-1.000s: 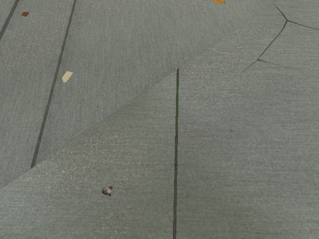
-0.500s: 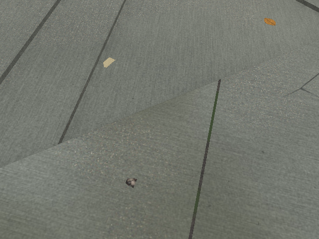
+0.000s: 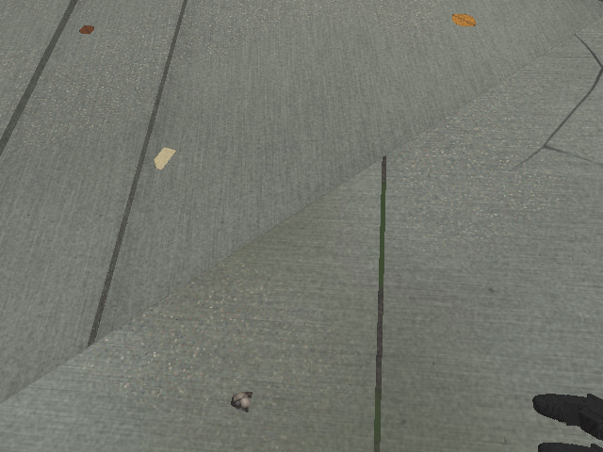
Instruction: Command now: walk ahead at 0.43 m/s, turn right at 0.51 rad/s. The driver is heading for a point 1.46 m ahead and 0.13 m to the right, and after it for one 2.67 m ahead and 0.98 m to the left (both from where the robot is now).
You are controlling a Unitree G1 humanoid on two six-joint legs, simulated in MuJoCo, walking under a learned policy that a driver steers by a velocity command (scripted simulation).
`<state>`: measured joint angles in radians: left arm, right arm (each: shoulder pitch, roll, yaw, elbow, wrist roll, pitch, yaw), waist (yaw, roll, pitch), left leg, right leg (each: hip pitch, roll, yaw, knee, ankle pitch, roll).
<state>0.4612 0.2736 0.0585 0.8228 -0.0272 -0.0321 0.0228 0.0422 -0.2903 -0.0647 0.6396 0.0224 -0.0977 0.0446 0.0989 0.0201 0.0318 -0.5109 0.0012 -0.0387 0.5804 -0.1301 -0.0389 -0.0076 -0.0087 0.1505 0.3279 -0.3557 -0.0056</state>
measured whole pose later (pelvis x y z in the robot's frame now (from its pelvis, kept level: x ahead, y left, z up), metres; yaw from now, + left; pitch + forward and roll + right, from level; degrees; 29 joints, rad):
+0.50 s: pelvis +0.25 -0.01 -0.01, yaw -18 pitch +2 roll +3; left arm 0.07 0.28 0.05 0.61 -0.02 -0.03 -0.05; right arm 0.34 -0.30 -0.08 0.82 0.02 -0.08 0.00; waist -0.10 -0.03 0.05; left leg 0.10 0.01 0.23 0.24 -0.36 -0.03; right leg -0.65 -0.08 -0.01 0.68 -0.06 -0.04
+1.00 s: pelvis +0.51 -0.12 +0.00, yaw -13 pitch +1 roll -2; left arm 0.31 0.27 0.06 0.78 0.01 -0.09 0.00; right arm 0.16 -0.27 -0.04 0.76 0.02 -0.05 0.04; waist 0.06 0.05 0.02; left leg -0.68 0.09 -0.04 0.67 0.11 0.00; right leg 0.07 0.07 -0.16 0.19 -0.29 -0.06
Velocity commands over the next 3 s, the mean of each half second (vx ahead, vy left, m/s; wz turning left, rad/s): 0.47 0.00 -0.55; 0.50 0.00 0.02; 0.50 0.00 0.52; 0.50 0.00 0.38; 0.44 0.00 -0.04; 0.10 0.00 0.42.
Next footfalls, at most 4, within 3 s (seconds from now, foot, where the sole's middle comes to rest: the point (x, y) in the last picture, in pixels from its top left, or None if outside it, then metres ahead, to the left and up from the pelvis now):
0.06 left None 0.18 0.14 -0.78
0.56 right None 0.42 -0.18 -0.78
1.12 left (388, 321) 0.79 -0.07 -0.78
1.58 right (463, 246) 1.03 -0.27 -0.78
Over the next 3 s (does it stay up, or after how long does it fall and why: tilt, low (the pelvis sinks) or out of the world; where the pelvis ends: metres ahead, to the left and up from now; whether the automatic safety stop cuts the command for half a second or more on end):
stays up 1.45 -0.03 -0.13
